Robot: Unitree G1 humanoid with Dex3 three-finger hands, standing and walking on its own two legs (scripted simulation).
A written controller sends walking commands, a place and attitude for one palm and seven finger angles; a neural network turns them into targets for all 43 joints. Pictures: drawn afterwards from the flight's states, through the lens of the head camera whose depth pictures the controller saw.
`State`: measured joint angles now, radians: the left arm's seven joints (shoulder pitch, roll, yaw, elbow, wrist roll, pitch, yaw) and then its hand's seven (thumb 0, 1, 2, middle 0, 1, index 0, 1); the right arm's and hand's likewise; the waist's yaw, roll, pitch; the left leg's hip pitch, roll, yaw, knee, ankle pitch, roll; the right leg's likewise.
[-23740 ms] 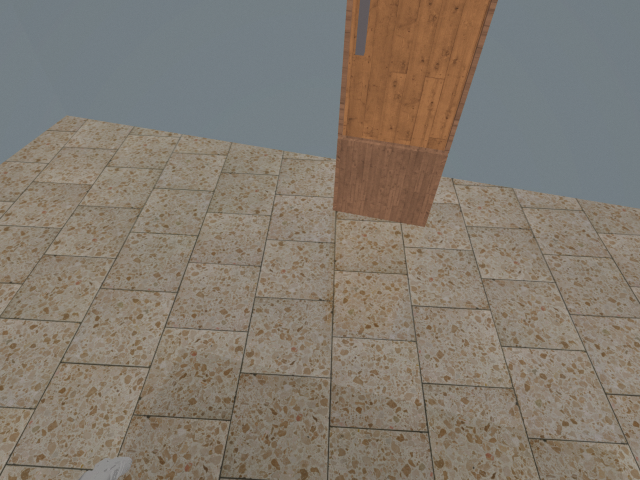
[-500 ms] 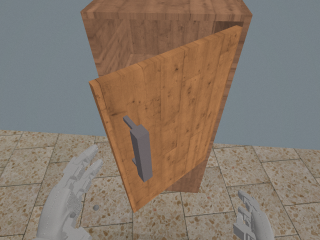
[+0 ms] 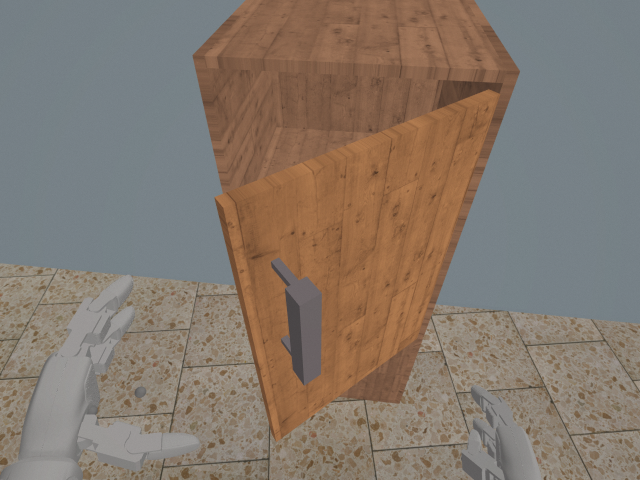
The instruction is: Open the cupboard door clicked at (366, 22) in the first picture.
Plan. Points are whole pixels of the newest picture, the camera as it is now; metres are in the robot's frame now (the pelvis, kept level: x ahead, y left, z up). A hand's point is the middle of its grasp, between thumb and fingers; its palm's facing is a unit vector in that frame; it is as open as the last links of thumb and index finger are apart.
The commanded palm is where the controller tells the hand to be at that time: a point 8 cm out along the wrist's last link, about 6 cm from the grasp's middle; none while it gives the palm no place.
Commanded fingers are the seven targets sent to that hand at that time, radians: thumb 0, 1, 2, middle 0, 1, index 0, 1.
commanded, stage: draw the hand back to the body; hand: left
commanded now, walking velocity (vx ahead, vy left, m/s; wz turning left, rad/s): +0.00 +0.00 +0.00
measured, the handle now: (294, 323) +0.28 +0.07 +0.09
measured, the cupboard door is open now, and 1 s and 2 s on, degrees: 42 42 42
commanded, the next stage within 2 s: step back with the hand held close in 0.90 s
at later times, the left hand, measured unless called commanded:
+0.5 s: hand (88, 324) +0.21 +0.25 +0.16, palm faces +0.39 -0.83 -0.40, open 9.3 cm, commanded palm +0.16 +0.30 +0.19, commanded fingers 0.00 0.90 0.90 -0.20 -0.30 -0.20 -0.30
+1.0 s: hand (96, 329) +0.20 +0.24 +0.17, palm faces +0.41 -0.82 -0.39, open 7.4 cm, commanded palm +0.16 +0.28 +0.20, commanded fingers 0.00 0.90 0.90 -0.20 -0.30 -0.20 -0.30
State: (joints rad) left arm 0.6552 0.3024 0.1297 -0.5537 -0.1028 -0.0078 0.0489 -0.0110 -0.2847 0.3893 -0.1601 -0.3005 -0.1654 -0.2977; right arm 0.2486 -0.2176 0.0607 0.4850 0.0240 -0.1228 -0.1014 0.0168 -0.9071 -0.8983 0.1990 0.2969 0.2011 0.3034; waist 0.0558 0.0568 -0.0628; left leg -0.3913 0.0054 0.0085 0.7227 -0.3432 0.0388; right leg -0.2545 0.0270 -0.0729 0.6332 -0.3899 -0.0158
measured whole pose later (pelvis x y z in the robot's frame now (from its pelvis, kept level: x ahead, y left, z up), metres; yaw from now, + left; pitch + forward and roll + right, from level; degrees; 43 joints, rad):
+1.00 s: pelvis +0.01 -0.02 +0.02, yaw -1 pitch -5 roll +0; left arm 0.49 0.34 0.31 -0.39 -0.08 -0.07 0.11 0.01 0.89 0.89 -0.21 -0.30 -0.21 -0.30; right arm 0.19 -0.23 0.02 0.63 0.00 -0.07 -0.07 0.02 -0.91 -0.90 0.20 0.30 0.20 0.30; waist 0.07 0.06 0.02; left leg -0.12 0.01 0.03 0.42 -0.22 0.02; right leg -0.01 0.04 -0.04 0.36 -0.27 -0.04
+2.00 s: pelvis -0.14 +0.05 +0.00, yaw +0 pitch -1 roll -2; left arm 0.49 0.42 0.40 -0.52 -0.04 -0.18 0.15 0.01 0.89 0.90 -0.21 -0.30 -0.22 -0.30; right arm 0.19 -0.20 0.00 0.62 -0.01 -0.05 -0.08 0.02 -0.91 -0.90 0.20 0.30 0.20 0.30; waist 0.02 -0.03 0.04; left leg -0.39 -0.03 0.01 0.61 -0.19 0.07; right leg -0.34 0.03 0.04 0.66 -0.32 0.02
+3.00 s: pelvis -0.32 +0.05 +0.02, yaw -5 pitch -1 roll +1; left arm 0.53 0.37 0.42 -0.34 -0.04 -0.21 0.14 0.01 0.89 0.90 -0.21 -0.30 -0.22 -0.30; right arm 0.26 -0.23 -0.01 0.71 -0.01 -0.09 -0.06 0.02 -0.91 -0.90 0.20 0.30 0.20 0.30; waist 0.05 0.01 -0.05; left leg -0.55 0.01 0.01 1.09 -0.25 0.00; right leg -0.17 0.02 -0.08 0.45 -0.27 -0.07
